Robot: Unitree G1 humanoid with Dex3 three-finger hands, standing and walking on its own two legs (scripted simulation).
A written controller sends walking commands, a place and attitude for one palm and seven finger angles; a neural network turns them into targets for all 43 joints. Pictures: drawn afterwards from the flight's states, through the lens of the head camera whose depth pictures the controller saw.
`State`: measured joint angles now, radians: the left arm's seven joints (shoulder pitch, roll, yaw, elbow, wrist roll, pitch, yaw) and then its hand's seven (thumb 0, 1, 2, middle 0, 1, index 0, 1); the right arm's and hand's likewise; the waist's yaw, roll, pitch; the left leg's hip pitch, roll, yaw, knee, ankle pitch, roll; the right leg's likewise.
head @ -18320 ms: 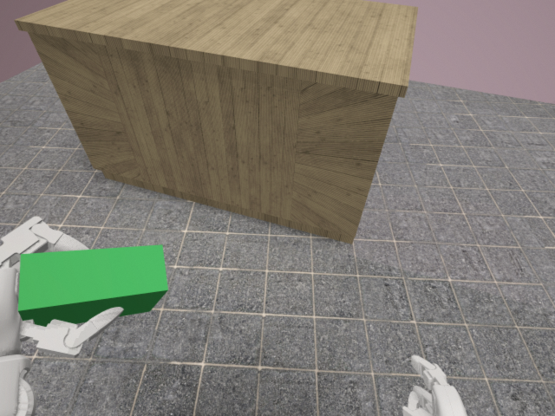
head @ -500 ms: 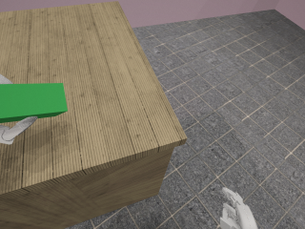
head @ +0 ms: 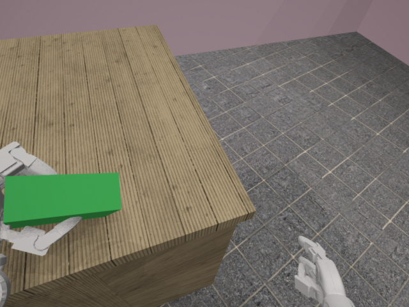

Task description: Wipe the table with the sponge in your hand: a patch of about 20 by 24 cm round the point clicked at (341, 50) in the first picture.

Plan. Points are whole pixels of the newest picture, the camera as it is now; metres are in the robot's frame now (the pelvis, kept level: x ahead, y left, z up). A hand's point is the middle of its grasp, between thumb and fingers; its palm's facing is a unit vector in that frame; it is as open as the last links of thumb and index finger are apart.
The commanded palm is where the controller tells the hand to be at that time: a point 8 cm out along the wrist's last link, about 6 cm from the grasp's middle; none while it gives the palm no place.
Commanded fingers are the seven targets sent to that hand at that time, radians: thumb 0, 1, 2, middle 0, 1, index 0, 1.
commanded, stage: look again from close up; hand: left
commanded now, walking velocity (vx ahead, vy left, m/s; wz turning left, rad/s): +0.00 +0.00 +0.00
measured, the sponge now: (81, 199) +0.23 +0.21 +0.14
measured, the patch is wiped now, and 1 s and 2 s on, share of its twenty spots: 0.00 0.00 0.00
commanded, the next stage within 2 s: come to a stop and stand still in 0.36 s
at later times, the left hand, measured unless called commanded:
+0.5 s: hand (24, 238) +0.17 +0.26 +0.15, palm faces +0.39 -0.85 -0.36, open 9.3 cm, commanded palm +0.12 +0.28 +0.18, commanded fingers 0.00 0.10 1.30 -1.20 -1.60 -1.20 -1.60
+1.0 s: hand (56, 211) +0.20 +0.22 +0.17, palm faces +0.32 -0.84 -0.44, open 9.3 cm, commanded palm +0.13 +0.26 +0.18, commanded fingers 0.00 0.10 1.30 -1.20 -1.60 -1.20 -1.60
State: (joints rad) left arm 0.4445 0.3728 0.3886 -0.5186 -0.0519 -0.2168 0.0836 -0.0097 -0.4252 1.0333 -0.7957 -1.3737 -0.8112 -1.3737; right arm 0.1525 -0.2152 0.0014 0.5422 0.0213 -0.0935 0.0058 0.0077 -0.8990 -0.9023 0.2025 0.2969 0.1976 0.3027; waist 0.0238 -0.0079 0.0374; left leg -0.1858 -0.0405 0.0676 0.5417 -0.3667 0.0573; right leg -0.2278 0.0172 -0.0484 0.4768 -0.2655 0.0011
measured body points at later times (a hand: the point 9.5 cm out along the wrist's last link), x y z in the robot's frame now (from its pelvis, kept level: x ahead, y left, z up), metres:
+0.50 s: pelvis -0.04 +0.00 +0.00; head -0.04 +0.02 +0.45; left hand +0.14 +0.30 +0.17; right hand +0.12 -0.22 -0.07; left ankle -0.06 +0.05 -0.73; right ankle -0.01 -0.13 -0.73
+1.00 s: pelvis -0.04 -0.01 +0.00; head -0.01 -0.03 +0.45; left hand +0.18 +0.26 +0.20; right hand +0.12 -0.23 -0.09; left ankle -0.06 +0.05 -0.73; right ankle -0.01 -0.13 -0.73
